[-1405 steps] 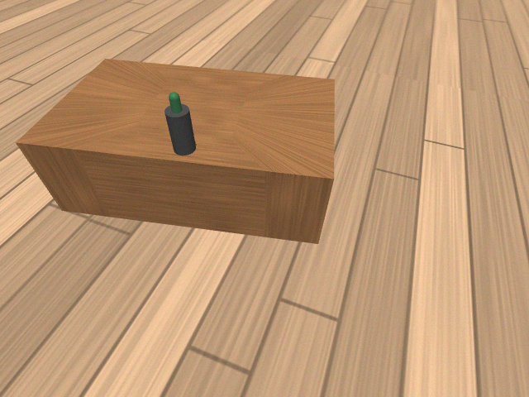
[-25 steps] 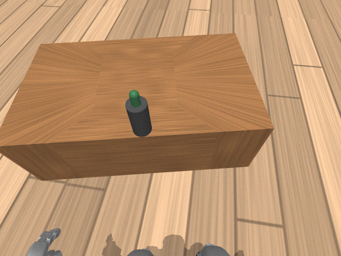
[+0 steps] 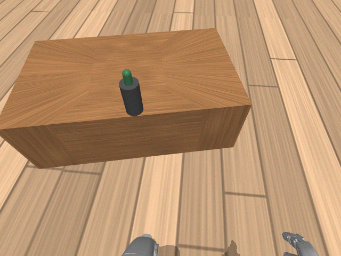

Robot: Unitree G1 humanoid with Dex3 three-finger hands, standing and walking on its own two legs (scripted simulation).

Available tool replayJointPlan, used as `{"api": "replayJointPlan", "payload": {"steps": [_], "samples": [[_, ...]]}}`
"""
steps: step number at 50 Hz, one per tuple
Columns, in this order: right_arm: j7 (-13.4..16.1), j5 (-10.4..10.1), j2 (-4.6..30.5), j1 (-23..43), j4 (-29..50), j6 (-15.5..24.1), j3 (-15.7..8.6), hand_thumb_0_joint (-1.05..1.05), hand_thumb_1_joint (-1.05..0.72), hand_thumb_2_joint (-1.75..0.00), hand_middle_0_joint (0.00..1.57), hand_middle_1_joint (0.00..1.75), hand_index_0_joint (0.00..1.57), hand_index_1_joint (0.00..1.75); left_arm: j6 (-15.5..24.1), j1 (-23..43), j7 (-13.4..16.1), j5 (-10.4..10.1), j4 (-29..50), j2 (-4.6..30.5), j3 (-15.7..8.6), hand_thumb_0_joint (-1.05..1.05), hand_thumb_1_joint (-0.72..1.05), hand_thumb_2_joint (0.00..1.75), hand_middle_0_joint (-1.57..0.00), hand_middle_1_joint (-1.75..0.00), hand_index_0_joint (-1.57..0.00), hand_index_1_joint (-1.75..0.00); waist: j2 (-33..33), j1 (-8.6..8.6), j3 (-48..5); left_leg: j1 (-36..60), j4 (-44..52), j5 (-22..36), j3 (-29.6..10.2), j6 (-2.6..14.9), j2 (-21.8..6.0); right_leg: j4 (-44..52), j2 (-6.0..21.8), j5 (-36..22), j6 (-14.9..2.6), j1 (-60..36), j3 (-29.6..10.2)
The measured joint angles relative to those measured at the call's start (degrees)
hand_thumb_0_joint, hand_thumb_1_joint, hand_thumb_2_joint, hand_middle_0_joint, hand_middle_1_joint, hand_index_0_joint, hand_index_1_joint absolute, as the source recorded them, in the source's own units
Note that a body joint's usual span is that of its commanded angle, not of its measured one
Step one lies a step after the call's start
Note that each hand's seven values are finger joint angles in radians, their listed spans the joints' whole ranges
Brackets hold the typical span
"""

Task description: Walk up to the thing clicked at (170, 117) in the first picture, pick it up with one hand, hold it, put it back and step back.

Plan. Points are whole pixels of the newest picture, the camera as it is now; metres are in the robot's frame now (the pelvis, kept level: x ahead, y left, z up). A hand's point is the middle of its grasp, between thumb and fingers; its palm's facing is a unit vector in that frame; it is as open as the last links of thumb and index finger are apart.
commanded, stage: step back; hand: left
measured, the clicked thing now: (130, 91) +0.80 +0.21 -0.21
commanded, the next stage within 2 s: stand in 1.66 s
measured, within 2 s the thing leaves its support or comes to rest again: neither
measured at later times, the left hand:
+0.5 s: hand out of the picture -0.08 +0.28 -0.14, palm faces +0.01 -0.91 -0.41, open 7.4 cm
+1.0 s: hand out of the picture -0.18 +0.28 -0.14, palm faces +0.05 -0.92 -0.38, open 7.4 cm
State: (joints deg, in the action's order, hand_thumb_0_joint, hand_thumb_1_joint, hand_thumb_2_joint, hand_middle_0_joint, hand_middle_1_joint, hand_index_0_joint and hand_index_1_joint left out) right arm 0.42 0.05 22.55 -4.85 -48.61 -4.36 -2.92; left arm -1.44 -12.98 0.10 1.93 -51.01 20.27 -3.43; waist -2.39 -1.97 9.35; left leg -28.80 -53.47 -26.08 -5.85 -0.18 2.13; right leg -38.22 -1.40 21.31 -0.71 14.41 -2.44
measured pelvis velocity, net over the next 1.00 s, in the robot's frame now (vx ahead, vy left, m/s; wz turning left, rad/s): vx -0.23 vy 0.00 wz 0.06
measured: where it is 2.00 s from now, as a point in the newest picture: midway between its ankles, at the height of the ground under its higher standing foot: outside the picture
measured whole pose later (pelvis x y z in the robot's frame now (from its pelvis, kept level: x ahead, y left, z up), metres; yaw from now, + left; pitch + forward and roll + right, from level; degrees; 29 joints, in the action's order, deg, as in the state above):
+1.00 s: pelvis -0.23 +0.00 +0.01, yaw +3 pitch -3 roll +1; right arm -1.2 2.3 19.4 -13.1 -56.8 1.3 -2.1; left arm -0.3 -11.5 -0.9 1.0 -56.6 23.3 -3.3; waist 2.3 0.1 3.6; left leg -12.7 -31.6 -16.6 -0.2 0.4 1.0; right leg -42.4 1.6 27.0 -1.4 17.3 -1.3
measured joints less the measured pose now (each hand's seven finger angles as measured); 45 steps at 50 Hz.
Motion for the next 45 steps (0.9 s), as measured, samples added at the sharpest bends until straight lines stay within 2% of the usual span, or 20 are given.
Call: {"api": "replayJointPlan", "payload": {"steps": [2, 5, 9, 11, 12, 13, 15, 16, 19, 22, 25, 27, 28, 30, 31, 33, 35, 40, 43, 45], "samples": [[0.13, -0.47, 0.31, -1.17, -0.26, 0.12, 0.03, 0.00, -0.91, -0.90, 0.20, 0.30, 0.20, 0.30, -0.24, -0.14, 0.25, 0.08, 0.11, -0.38, 0.18, 0.01, 0.90, 0.90, -0.21, -0.30, -0.20, -0.30, 0.50, -0.08, -0.72, -1.03, -8.47, -1.47, -1.73, -0.17, 3.35, 0.86, 1.26, -1.57, 0.05, 0.85, -0.24], [0.33, -0.39, 0.68, -3.11, -0.28, 0.53, 0.12, 0.00, -0.91, -0.90, 0.20, 0.30, 0.20, 0.30, -0.46, 0.97, 0.84, 0.36, 1.18, -0.15, 0.04, 0.01, 0.90, 0.90, -0.21, -0.30, -0.21, -0.30, 0.83, 0.43, -1.04, 1.11, -11.65, -2.37, -1.19, -0.67, 3.84, 1.44, 2.46, -3.41, 0.33, 2.52, 0.42], [0.21, 0.41, 0.71, -4.77, -0.68, 0.57, 0.03, 0.00, -0.91, -0.90, 0.20, 0.30, 0.20, 0.30, -0.19, 4.00, 1.62, 0.36, 3.87, 1.10, -0.10, 0.01, 0.90, 0.90, -0.21, -0.30, -0.21, -0.30, 1.36, 1.33, -0.19, 8.45, 1.65, -3.26, 1.44, -0.62, 0.62, -0.26, 3.86, -4.77, 1.11, 5.81, 2.35], [-0.04, 0.79, 0.70, -5.28, -0.97, 0.98, -0.12, 0.00, -0.91, -0.90, 0.20, 0.30, 0.20, 0.30, -0.47, 5.69, 1.68, -0.14, 5.10, 1.97, 0.00, 0.01, 0.90, 0.90, -0.21, -0.30, -0.21, -0.30, 1.92, 1.86, 0.26, 13.06, 13.12, 2.33, 3.23, -0.18, -0.77, -2.93, 4.83, -4.63, 1.73, 8.29, 3.15], [-0.04, 1.13, 0.08, -4.93, -1.50, 1.19, -0.34, 0.00, -0.91, -0.90, 0.20, 0.30, 0.20, 0.30, -0.71, 6.75, 1.70, -0.40, 5.37, 2.68, -0.04, 0.01, 0.90, 0.90, -0.21, -0.30, -0.20, -0.30, 3.54, 1.77, 1.18, 13.62, 15.02, 4.93, 4.09, 0.09, 0.22, -4.60, 6.03, -4.51, 1.90, 9.40, 2.46], [-0.24, 1.49, -0.54, -4.53, -1.83, 1.13, -0.26, 0.00, -0.91, -0.90, 0.20, 0.30, 0.20, 0.30, -0.98, 7.48, 1.81, -0.69, 5.35, 3.12, -0.17, 0.01, 0.90, 0.90, -0.21, -0.30, -0.20, -0.30, 4.81, 1.29, 1.98, 13.32, 14.71, 5.54, 4.99, 0.37, 0.83, -6.54, 5.78, -2.83, 1.30, 10.43, 0.69], [-0.99, 1.68, -1.05, -4.23, -1.88, 1.16, 0.28, 0.00, -0.91, -0.90, 0.20, 0.30, 0.20, 0.30, -1.65, 7.86, 2.12, -0.87, 4.45, 3.11, -0.30, 0.01, 0.90, 0.90, -0.20, -0.30, -0.20, -0.30, 4.28, 1.90, 2.08, 12.06, 13.94, 6.24, 4.66, 0.83, -0.22, -15.00, 1.56, 6.60, 0.60, 12.51, -2.20], [-1.06, 1.74, -1.42, -4.16, -1.93, 1.29, 0.55, 0.01, -0.91, -0.90, 0.20, 0.30, 0.20, 0.30, -1.95, 7.78, 2.14, -1.04, 3.89, 3.21, -0.35, 0.01, 0.90, 0.90, -0.20, -0.30, -0.20, -0.30, 4.08, 2.23, 1.75, 11.77, 14.59, 7.09, 4.46, 0.87, -0.84, -19.94, -0.64, 8.69, 0.22, 13.36, -3.49], [-0.77, 1.82, -2.05, -3.96, -1.63, 1.41, 1.18, 0.01, -0.91, -0.90, 0.20, 0.30, 0.20, 0.30, -1.90, 6.76, 1.71, -1.54, 2.84, 3.32, -0.54, 0.01, 0.90, 0.90, -0.20, -0.30, -0.20, -0.30, 3.79, 2.15, 0.34, 10.85, 17.12, 9.98, 4.74, 0.88, -2.43, -28.42, -3.72, 8.88, 0.05, 13.54, -4.13], [-0.57, 2.00, -1.79, -2.96, -0.79, 1.61, 1.07, 0.01, -0.90, -0.90, 0.20, 0.30, 0.21, 0.30, -1.47, 5.31, 0.93, -1.31, 2.29, 2.90, -0.67, 0.01, 0.90, 0.90, -0.20, -0.30, -0.20, -0.30, 2.99, 1.61, -0.16, 9.34, 18.23, 12.16, 5.46, 0.84, -3.79, -23.68, -2.80, 8.97, 0.93, 9.01, -2.46], [-0.60, 1.93, -1.13, -1.90, 0.22, 1.98, 0.95, 0.00, -0.90, -0.90, 0.20, 0.30, 0.21, 0.30, -0.72, 3.71, 0.27, -0.93, 1.17, 2.56, -0.46, 0.01, 0.90, 0.90, -0.20, -0.30, -0.20, -0.30, 2.37, 1.04, -0.71, 6.97, 17.34, 13.32, 6.56, 0.19, -4.86, -9.15, -0.49, 7.26, 0.75, 1.97, -0.65], [-0.72, 1.63, -0.31, -1.05, 0.30, 1.76, 0.87, 0.00, -0.90, -0.90, 0.20, 0.30, 0.21, 0.30, 0.15, 2.84, 0.19, -0.47, -0.35, 2.00, -0.44, 0.01, 0.90, 0.90, -0.20, -0.30, -0.20, -0.30, 1.07, 0.69, -0.92, 4.93, 14.87, 13.16, 6.71, -0.54, -6.22, 1.49, -0.44, 2.24, -0.03, -2.59, 0.49], [-0.66, 1.50, 0.34, -0.69, -0.04, 1.58, 0.64, 0.00, -0.90, -0.90, 0.20, 0.30, 0.21, 0.30, 0.41, 2.71, 0.19, -0.04, -1.29, 1.03, -0.40, 0.01, 0.90, 0.90, -0.20, -0.30, -0.20, -0.30, -0.96, 1.19, -0.45, 4.22, 13.30, 11.97, 4.86, 0.00, -6.82, 2.10, -1.73, 1.20, -0.24, -3.04, 1.49], [-0.19, 1.13, 0.19, -1.34, -1.28, 1.03, 0.30, 0.00, -0.91, -0.90, 0.20, 0.30, 0.20, 0.30, 0.53, 1.32, -0.19, 0.46, -2.16, 0.38, 0.02, 0.01, 0.90, 0.90, -0.20, -0.30, -0.20, -0.30, -0.83, 0.60, -1.72, 2.65, 8.33, 3.06, 1.49, 0.01, -3.63, 0.73, -1.37, 0.94, -0.76, -1.64, 1.19], [-0.14, 0.88, 0.10, -1.88, -1.86, 0.88, 0.30, 0.00, -0.91, -0.90, 0.20, 0.30, 0.20, 0.30, 0.57, 0.66, -0.22, 0.47, -2.47, 0.22, 0.13, 0.01, 0.90, 0.90, -0.20, -0.30, -0.20, -0.30, -0.15, 0.14, -2.30, 2.07, 4.61, 1.00, 0.37, -0.10, -1.73, 0.56, -0.68, 0.66, -0.94, -1.20, 0.64], [-0.14, 0.43, 0.37, -3.20, -2.79, 1.21, 0.29, 0.00, -0.91, -0.90, 0.20, 0.30, 0.20, 0.30, 0.65, 0.00, -0.07, 0.50, -3.04, -0.20, 0.24, 0.01, 0.90, 0.90, -0.21, -0.30, -0.20, -0.30, 0.42, 0.04, -3.00, 1.67, -1.08, 0.15, -0.80, -0.13, 0.80, 1.19, 0.53, -0.33, -0.79, -0.91, 0.53], [-0.23, 0.47, 0.64, -4.73, -3.67, 1.65, 0.26, 0.00, -0.91, -0.90, 0.20, 0.30, 0.20, 0.30, 0.90, -0.14, -0.08, 0.59, -3.17, -0.32, 0.14, 0.01, 0.90, 0.90, -0.21, -0.30, -0.20, -0.30, 0.69, 0.18, -3.59, 2.73, -2.89, -0.03, -0.32, -0.43, 1.42, 1.67, 1.45, -1.07, -0.68, -0.49, 0.98], [-1.03, 1.28, 0.59, -8.28, -6.69, 2.37, -0.03, 0.00, -0.91, -0.90, 0.20, 0.30, 0.20, 0.30, 1.65, 0.87, -0.42, 0.82, -2.37, 0.64, -0.22, 0.01, 0.90, 0.90, -0.21, -0.30, -0.21, -0.30, 1.13, 0.47, -4.71, 11.09, 10.65, -1.58, 3.17, -0.69, -0.93, 1.09, 2.97, -1.34, -0.23, 0.89, 3.56], [-1.13, 1.73, -0.78, -8.36, -8.51, 3.40, -0.38, 0.01, -0.91, -0.90, 0.20, 0.30, 0.20, 0.30, 1.29, 1.56, -0.45, 0.25, -2.39, 1.89, -0.01, 0.01, 0.90, 0.90, -0.21, -0.30, -0.20, -0.30, 3.79, 0.31, -3.90, 15.55, 20.08, 8.52, 5.24, 0.17, 0.39, -1.16, 5.09, -0.63, 0.35, 1.69, 2.90], [-1.43, 1.97, -1.51, -8.52, -8.63, 4.16, -0.10, 0.01, -0.91, -0.90, 0.20, 0.30, 0.20, 0.30, 0.80, 1.30, -0.50, -0.31, -3.61, 2.12, 0.16, 0.01, 0.90, 0.90, -0.20, -0.30, -0.20, -0.30, 4.08, 0.81, -4.83, 15.29, 20.12, 8.75, 5.53, 1.00, 0.17, -3.26, 4.10, 4.11, -0.23, 2.59, 1.78]]}}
